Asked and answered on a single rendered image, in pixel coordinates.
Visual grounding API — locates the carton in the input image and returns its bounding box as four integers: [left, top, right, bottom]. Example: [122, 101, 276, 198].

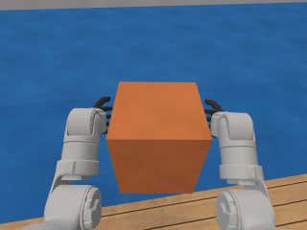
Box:
[106, 81, 213, 194]

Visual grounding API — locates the robot left hand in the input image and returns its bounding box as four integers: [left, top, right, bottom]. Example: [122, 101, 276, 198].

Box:
[93, 97, 113, 134]

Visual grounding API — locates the robot left forearm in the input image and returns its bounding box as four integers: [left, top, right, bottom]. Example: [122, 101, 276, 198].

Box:
[44, 107, 106, 220]

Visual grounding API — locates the left robot upper arm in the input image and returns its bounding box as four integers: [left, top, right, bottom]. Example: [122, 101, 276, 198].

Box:
[19, 184, 102, 230]

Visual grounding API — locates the right robot upper arm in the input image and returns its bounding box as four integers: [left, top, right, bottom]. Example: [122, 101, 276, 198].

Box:
[216, 189, 292, 230]

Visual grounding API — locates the robot right hand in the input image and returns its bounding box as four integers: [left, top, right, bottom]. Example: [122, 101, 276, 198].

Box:
[204, 99, 224, 138]

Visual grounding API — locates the robot right forearm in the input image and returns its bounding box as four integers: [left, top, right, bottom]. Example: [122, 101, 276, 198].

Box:
[210, 111, 275, 224]

